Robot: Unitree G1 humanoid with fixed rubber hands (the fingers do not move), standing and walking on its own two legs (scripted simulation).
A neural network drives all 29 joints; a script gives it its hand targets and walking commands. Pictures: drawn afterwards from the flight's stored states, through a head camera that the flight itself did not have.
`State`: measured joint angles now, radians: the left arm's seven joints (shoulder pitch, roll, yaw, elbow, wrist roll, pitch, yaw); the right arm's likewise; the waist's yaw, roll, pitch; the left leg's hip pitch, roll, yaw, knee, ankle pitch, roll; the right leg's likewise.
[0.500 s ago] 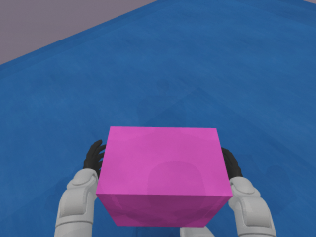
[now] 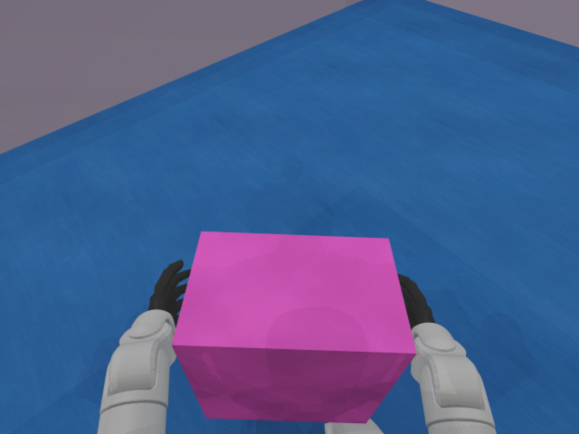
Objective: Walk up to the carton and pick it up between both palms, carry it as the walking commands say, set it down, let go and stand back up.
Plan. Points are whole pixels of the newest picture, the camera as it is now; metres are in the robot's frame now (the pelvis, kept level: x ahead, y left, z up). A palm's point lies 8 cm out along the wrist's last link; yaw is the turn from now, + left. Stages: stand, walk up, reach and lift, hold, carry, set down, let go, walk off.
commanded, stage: carry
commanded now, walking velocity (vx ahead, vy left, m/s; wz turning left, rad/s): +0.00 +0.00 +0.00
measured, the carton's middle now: (290, 335) +0.27 +0.01 -0.05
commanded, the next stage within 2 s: none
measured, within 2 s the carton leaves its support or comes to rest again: neither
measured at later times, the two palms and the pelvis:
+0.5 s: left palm (198, 234) +0.41 +0.14 +0.03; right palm (420, 210) +0.43 -0.21 +0.04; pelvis +0.14 -0.05 +0.01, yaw +3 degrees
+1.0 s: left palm (182, 246) +0.37 +0.15 +0.06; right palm (428, 234) +0.37 -0.20 +0.06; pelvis +0.10 -0.03 +0.02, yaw +3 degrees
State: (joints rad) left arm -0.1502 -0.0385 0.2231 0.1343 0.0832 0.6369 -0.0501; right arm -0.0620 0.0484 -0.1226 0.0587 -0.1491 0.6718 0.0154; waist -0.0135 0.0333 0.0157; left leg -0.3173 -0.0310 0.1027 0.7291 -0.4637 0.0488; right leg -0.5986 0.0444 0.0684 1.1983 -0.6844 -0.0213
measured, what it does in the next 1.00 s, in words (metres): walks ahead: right foot, then left foot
